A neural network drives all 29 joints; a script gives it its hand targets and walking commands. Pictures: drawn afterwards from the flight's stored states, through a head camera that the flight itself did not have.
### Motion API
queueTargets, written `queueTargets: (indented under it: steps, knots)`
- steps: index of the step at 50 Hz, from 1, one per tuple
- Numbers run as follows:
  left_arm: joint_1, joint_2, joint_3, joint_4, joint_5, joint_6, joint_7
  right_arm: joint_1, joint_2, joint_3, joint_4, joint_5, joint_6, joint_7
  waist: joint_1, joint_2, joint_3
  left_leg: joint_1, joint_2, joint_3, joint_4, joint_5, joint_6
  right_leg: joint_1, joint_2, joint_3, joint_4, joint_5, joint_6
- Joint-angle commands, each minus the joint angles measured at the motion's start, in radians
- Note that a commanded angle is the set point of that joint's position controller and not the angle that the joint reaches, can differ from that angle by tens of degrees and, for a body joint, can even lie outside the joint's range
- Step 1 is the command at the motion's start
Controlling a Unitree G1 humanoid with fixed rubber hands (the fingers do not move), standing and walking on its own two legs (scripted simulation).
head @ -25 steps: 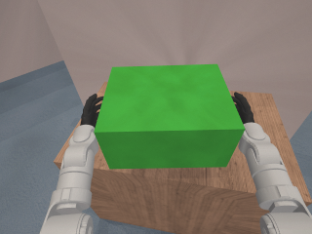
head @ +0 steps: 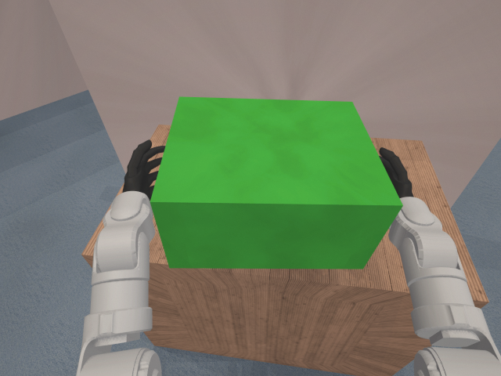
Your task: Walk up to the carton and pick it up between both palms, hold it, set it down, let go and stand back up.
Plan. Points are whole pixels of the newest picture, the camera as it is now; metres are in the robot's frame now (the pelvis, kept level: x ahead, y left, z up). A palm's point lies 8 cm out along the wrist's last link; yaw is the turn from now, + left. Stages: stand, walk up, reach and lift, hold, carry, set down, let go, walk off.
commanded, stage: reach and lift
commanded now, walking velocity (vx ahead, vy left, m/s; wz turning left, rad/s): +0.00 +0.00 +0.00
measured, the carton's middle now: (267, 179) +0.39 -0.01 +0.12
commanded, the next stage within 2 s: hold in 0.20 s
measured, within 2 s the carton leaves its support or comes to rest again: neither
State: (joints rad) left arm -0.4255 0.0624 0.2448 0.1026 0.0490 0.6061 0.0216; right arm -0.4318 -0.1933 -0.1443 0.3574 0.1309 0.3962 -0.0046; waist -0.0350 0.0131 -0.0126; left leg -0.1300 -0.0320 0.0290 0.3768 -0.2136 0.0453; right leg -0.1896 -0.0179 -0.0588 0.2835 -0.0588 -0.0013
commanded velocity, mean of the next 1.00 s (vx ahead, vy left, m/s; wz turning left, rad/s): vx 0.00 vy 0.00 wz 0.00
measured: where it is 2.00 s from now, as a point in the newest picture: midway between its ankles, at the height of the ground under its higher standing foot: outside the picture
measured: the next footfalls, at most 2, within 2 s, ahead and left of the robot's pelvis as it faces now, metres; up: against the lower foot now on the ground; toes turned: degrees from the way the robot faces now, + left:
none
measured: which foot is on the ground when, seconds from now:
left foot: down 0.00-1.00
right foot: down 0.00-1.00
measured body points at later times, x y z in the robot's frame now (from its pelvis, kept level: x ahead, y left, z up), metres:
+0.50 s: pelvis +0.01 -0.03 +0.00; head -0.02 -0.01 +0.45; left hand +0.37 +0.18 +0.18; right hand +0.37 -0.22 +0.18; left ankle +0.00 +0.08 -0.75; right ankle +0.06 -0.13 -0.75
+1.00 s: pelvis +0.00 -0.01 +0.00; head -0.03 +0.00 +0.45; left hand +0.36 +0.19 +0.18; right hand +0.36 -0.21 +0.16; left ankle +0.00 +0.08 -0.75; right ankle +0.06 -0.13 -0.75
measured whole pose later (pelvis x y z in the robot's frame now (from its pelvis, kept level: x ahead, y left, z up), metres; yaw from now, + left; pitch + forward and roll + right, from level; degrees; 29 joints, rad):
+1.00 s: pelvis +0.00 -0.01 +0.00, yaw +1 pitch -3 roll -1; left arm -0.49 0.08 0.31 0.08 0.05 0.68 -0.03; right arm -0.46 -0.15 -0.17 0.22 0.09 0.52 -0.04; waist -0.06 0.01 -0.04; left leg -0.11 -0.04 0.00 0.35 -0.20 0.04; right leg -0.17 -0.02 -0.08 0.27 -0.06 0.00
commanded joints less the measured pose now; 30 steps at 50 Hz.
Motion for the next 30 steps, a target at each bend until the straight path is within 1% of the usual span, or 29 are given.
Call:
queueTargets:
  steps: [1, 3, 4, 5, 6, 7, 8, 9, 10, 11, 12, 13, 15, 17, 19, 21, 23, 24, 26, 28, 30]
  knots:
    - [-0.666, -0.442, -0.525, -0.214, -0.164, -0.092, -0.108, -0.876, 0.433, 0.416, -0.471, 0.107, -0.138, 0.166, 0.035, -0.022, -0.598, -0.009, 0.03, -0.07, -0.075, 0.304, -0.067, 0.3, 0.069, 0.025, 0.027, 0.129, -0.043]
    - [-0.656, -0.438, -0.515, -0.194, -0.164, -0.096, -0.107, -0.888, 0.432, 0.438, -0.478, 0.112, -0.132, 0.163, 0.045, -0.055, -0.595, -0.03, 0.028, -0.074, -0.072, 0.326, -0.063, 0.336, 0.072, 0.032, 0.027, 0.154, -0.039]
    - [-0.656, -0.435, -0.516, -0.193, -0.165, -0.096, -0.109, -0.887, 0.436, 0.437, -0.482, 0.113, -0.127, 0.161, 0.039, -0.064, -0.608, -0.041, 0.027, -0.073, -0.075, 0.316, -0.057, 0.346, 0.073, 0.035, 0.028, 0.159, -0.038]
    - [-0.65, -0.441, -0.513, -0.195, -0.165, -0.091, -0.114, -0.868, 0.45, 0.449, -0.465, 0.116, -0.117, 0.159, 0.046, -0.069, -0.591, -0.059, 0.023, -0.07, -0.08, 0.296, -0.055, 0.358, 0.072, 0.038, 0.027, 0.155, -0.037]
    - [-0.655, -0.429, -0.5, -0.18, -0.161, -0.085, -0.119, -0.87, 0.442, 0.436, -0.449, 0.114, -0.106, 0.158, 0.043, -0.072, -0.568, -0.078, 0.023, -0.069, -0.091, 0.266, -0.051, 0.354, 0.065, 0.043, 0.024, 0.136, -0.037]
    - [-0.657, -0.431, -0.499, -0.187, -0.159, -0.08, -0.124, -0.872, 0.453, 0.443, -0.452, 0.114, -0.1, 0.158, 0.047, -0.083, -0.558, -0.09, 0.02, -0.065, -0.095, 0.254, -0.047, 0.359, 0.064, 0.044, 0.025, 0.133, -0.036]
    - [-0.672, -0.432, -0.503, -0.198, -0.164, -0.077, -0.13, -0.872, 0.458, 0.443, -0.448, 0.114, -0.095, 0.157, 0.045, -0.085, -0.557, -0.104, 0.018, -0.065, -0.097, 0.238, -0.046, 0.366, 0.062, 0.047, 0.026, 0.126, -0.037]
    - [-1.006, -0.436, -0.558, -0.13, -0.264, -0.099, -0.132, -1.068, 0.431, 0.331, -0.442, 0.084, -0.105, 0.178, -0.04, -0.106, -0.614, -0.185, 0.02, -0.074, -0.148, 0.03, -0.068, 0.308, 0.059, 0.039, 0.031, -0.008, -0.004]
    - [-0.945, -0.465, -0.554, -0.1, -0.25, -0.116, -0.12, -1.031, 0.497, 0.339, -0.401, 0.066, -0.106, 0.197, -0.019, -0.09, -0.572, -0.219, 0.034, -0.075, -0.17, -0.008, -0.046, 0.313, 0.057, 0.038, 0.032, -0.021, -0.012]
    - [-0.956, -0.466, -0.568, -0.118, -0.257, -0.119, -0.117, -1.017, 0.491, 0.334, -0.39, 0.062, -0.11, 0.202, -0.037, -0.102, -0.58, -0.221, 0.034, -0.072, -0.17, -0.004, -0.043, 0.324, 0.053, 0.046, 0.034, -0.005, -0.009]
    - [-0.938, -0.472, -0.578, -0.134, -0.256, -0.116, -0.116, -0.999, 0.513, 0.348, -0.392, 0.062, -0.11, 0.199, -0.031, -0.087, -0.585, -0.208, 0.029, -0.063, -0.163, 0.015, -0.044, 0.341, 0.047, 0.052, 0.032, 0.01, -0.013]
    - [-0.922, -0.479, -0.589, -0.152, -0.254, -0.11, -0.117, -0.99, 0.529, 0.369, -0.401, 0.067, -0.104, 0.189, -0.026, -0.079, -0.609, -0.189, 0.021, -0.054, -0.148, 0.061, -0.046, 0.374, 0.042, 0.064, 0.034, 0.052, -0.017]
    - [-0.87, -0.472, -0.581, -0.193, -0.247, -0.097, -0.129, -0.978, 0.568, 0.437, -0.453, 0.109, -0.082, 0.152, -0.013, -0.07, -0.686, -0.182, -0.014, -0.037, -0.101, 0.211, -0.053, 0.496, 0.041, 0.088, 0.059, 0.219, -0.015]
    - [-0.773, -0.432, -0.534, -0.227, -0.223, -0.077, -0.149, -0.923, 0.587, 0.503, -0.511, 0.166, -0.042, 0.099, 0.007, -0.059, -0.718, -0.204, -0.043, -0.036, -0.073, 0.324, -0.054, 0.612, 0.041, 0.103, 0.085, 0.396, -0.005]
    - [-0.683, -0.36, -0.442, -0.241, -0.174, -0.04, -0.174, -0.839, 0.566, 0.524, -0.491, 0.204, 0.003, 0.052, 0.018, -0.051, -0.661, -0.226, -0.057, -0.034, -0.078, 0.335, -0.054, 0.658, 0.029, 0.107, 0.098, 0.492, 0.014]
    - [-0.613, -0.292, -0.331, -0.245, -0.102, 0.008, -0.209, -0.746, 0.523, 0.495, -0.423, 0.206, 0.042, 0.025, 0.016, -0.05, -0.541, -0.222, -0.056, -0.029, -0.108, 0.277, -0.052, 0.643, 0.011, 0.1, 0.087, 0.487, 0.034]
    - [-0.583, -0.255, -0.274, -0.258, -0.051, 0.051, -0.247, -0.69, 0.491, 0.467, -0.39, 0.201, 0.068, 0.011, 0.008, -0.034, -0.429, -0.195, -0.044, -0.031, -0.131, 0.227, -0.054, 0.593, 0.004, 0.09, 0.053, 0.403, 0.032]
    - [-0.581, -0.245, -0.271, -0.273, -0.044, 0.068, -0.262, -0.685, 0.478, 0.456, -0.399, 0.201, 0.075, 0.008, 0.002, -0.02, -0.39, -0.181, -0.038, -0.031, -0.134, 0.216, -0.059, 0.566, 0.005, 0.085, 0.036, 0.354, 0.023]
    - [-0.593, -0.241, -0.293, -0.319, -0.054, 0.087, -0.28, -0.695, 0.469, 0.438, -0.457, 0.202, 0.078, 0.007, -0.016, 0.012, -0.352, -0.162, -0.033, -0.028, -0.129, 0.218, -0.074, 0.534, 0.013, 0.075, 0.018, 0.294, 0.005]
    - [-0.625, -0.257, -0.337, -0.371, -0.086, 0.086, -0.282, -0.726, 0.473, 0.423, -0.54, 0.201, 0.068, 0.013, -0.04, 0.041, -0.365, -0.156, -0.037, -0.025, -0.113, 0.242, -0.092, 0.524, 0.024, 0.061, 0.022, 0.279, -0.005]
    - [-0.674, -0.283, -0.395, -0.414, -0.13, 0.064, -0.27, -0.764, 0.483, 0.415, -0.624, 0.197, 0.053, 0.024, -0.063, 0.064, -0.413, -0.151, -0.044, -0.029, -0.097, 0.267, -0.107, 0.508, 0.034, 0.049, 0.032, 0.271, -0.01]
